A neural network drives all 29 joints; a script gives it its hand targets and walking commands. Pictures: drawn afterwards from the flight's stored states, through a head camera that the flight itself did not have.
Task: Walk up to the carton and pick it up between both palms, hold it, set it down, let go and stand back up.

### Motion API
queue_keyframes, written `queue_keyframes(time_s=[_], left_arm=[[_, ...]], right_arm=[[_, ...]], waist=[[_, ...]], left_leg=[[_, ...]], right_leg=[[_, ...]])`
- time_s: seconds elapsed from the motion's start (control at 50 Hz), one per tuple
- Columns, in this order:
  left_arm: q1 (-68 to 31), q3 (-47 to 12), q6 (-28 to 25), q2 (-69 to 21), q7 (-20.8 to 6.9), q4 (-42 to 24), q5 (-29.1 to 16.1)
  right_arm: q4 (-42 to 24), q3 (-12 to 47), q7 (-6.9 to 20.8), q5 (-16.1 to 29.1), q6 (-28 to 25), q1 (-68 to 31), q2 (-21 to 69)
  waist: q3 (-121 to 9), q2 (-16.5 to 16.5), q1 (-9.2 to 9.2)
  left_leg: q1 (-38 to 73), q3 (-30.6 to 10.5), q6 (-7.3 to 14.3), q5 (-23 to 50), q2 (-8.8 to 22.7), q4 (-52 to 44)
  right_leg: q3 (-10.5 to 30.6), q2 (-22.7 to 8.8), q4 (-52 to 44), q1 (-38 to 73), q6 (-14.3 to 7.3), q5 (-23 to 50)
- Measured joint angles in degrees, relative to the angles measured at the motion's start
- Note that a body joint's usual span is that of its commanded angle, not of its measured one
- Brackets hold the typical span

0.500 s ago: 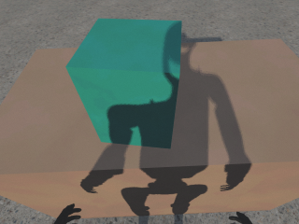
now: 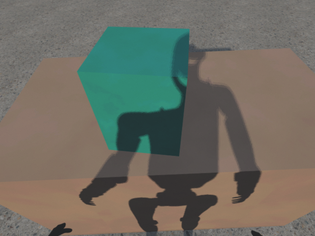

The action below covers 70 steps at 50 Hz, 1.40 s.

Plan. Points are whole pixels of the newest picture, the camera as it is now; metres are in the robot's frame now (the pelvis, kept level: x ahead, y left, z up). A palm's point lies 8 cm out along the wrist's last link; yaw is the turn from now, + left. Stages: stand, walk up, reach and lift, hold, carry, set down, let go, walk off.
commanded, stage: stand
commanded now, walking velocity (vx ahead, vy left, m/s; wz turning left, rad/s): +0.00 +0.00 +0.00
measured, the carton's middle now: (145, 94) +0.49 +0.03 +0.10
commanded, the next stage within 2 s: none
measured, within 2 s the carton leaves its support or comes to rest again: neither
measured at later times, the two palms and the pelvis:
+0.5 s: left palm out of the picture +0.09 +0.29 -0.09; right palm out of the picture +0.06 -0.26 -0.12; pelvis -0.02 +0.00 +0.01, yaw +0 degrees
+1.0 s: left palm out of the picture +0.07 +0.29 -0.09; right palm out of the picture +0.05 -0.26 -0.12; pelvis -0.02 +0.00 +0.01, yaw +0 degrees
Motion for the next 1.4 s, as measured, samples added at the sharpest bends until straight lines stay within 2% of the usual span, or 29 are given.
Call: queue_keyframes(time_s=[0.58, 1.4], left_arm=[[0.0, 0.0, -0.3, 0.1, 0.0, 6.9, 0.0], [0.0, 0.0, -0.4, 0.4, 0.0, 8.7, 0.0]], right_arm=[[5.9, 0.0, 0.2, 0.0, -0.1, 0.0, 0.0], [7.0, 0.0, 0.3, 0.0, -0.1, 0.0, 0.0]], waist=[[0.0, 0.0, 0.0], [0.0, 0.0, 0.0]], left_leg=[[2.9, 0.0, 0.3, 5.2, 0.1, -6.6], [3.5, 0.0, 0.2, 6.2, 0.1, -7.9]], right_leg=[[0.0, 0.0, -8.6, 3.9, 0.3, 6.2], [0.0, 0.0, -10.1, 4.6, 0.3, 7.3]])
